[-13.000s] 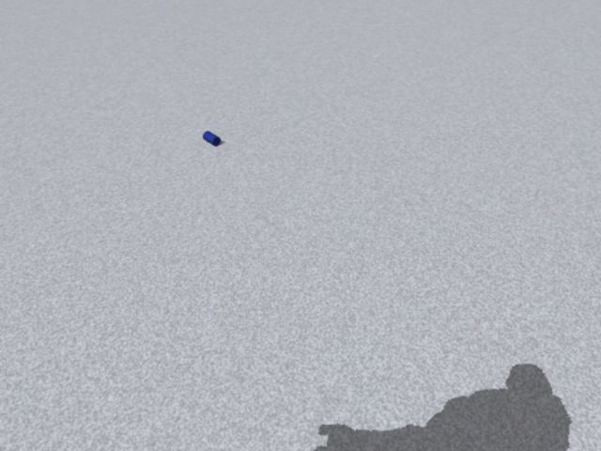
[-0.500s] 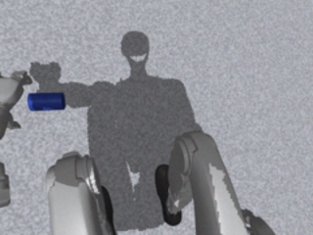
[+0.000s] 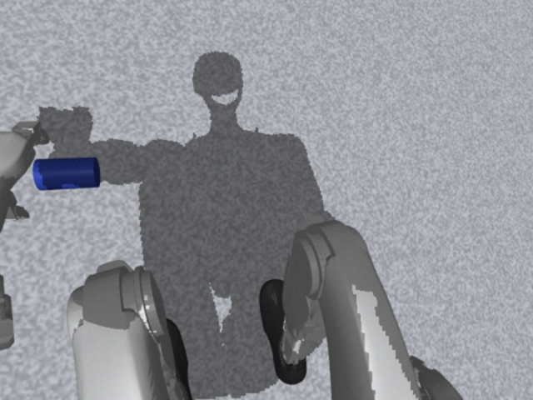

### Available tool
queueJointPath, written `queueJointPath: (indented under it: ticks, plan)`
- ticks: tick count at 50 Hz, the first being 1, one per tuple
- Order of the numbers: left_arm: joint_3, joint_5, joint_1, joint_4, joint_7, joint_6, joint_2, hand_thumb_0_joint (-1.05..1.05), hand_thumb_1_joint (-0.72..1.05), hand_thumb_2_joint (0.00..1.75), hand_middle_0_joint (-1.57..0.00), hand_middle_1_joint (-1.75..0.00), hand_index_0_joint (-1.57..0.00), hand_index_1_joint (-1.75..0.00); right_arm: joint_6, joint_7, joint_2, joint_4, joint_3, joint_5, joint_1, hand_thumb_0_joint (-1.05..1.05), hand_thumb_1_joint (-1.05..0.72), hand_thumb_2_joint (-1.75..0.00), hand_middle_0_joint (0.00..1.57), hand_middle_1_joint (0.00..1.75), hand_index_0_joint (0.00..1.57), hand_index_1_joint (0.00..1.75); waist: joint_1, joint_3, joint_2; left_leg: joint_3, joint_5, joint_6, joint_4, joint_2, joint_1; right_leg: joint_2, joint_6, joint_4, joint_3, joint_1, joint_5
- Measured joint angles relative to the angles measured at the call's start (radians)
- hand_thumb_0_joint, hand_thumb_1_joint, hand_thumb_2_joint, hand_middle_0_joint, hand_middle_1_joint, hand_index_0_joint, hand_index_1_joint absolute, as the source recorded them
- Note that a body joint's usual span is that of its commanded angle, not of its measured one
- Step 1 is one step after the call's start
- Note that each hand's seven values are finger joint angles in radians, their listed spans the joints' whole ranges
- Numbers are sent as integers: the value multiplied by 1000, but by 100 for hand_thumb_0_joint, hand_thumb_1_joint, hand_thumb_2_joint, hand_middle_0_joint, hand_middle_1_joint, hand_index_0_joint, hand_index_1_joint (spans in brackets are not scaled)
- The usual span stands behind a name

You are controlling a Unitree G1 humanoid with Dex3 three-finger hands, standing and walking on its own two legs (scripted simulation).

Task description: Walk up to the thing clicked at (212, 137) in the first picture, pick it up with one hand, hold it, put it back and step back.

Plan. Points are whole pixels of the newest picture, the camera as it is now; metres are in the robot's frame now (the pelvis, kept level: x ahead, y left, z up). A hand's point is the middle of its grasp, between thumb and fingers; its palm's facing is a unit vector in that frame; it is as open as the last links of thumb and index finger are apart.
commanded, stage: approach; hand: left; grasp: from above
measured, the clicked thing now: (68, 173) +0.50 +0.27 -0.30
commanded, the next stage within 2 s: rest palm in 0.64 s
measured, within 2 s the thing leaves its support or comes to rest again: neither
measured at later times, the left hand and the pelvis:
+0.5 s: hand (57, 144) +0.50 +0.25 -0.17, palm faces -0.47 -0.02 -0.88, open 12.8 cm; pelvis +0.00 +0.00 +0.01, yaw +0 degrees
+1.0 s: hand (36, 163) +0.48 +0.28 -0.19, palm faces -0.44 -0.02 -0.90, open 13.6 cm; pelvis +0.00 +0.00 -0.01, yaw -1 degrees
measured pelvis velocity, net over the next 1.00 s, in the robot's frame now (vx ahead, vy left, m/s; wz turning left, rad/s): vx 0.00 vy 0.00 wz -0.01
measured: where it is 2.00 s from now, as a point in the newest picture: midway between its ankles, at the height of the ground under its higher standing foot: (232, 370)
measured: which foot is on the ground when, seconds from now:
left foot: down 0.00-1.00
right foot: down 0.00-1.00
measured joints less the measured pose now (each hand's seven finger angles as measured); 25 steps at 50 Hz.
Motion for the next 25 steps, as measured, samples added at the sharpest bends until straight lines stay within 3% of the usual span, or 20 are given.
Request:
queueJointPath:
  ticks: [6,12,18,25]
  plan:
    - [-55,-6,-39,-7,5,25,-32,0,-24,77,-29,-80,-31,-77,-15,4,3,7,-1,-1,5,0,-91,-90,20,30,21,30,-6,-2,-6,6,1,0,-3,0,-2,0,0,1,6,-5,0]
    - [-86,12,-118,37,26,78,-75,0,-26,78,-26,-85,-29,-81,-26,0,4,2,12,-1,7,0,-90,-90,20,30,21,30,-44,-13,3,6,-1,-3,-11,1,-5,2,-2,-6,6,-12,0]
    - [-53,11,-166,75,28,150,-80,0,-27,80,-26,-86,-29,-82,-25,1,-7,-31,31,8,25,0,-90,-89,20,30,21,30,-89,-2,32,2,-2,-5,-21,5,-2,7,-4,-18,3,-12,4]
    - [12,-53,-123,77,-40,182,-42,0,-28,81,-24,-88,-27,-84,-6,6,-21,-59,40,29,52,0,-90,-89,20,30,21,30,-99,34,56,-4,7,-9,-26,8,9,12,-8,-24,-2,-6,17]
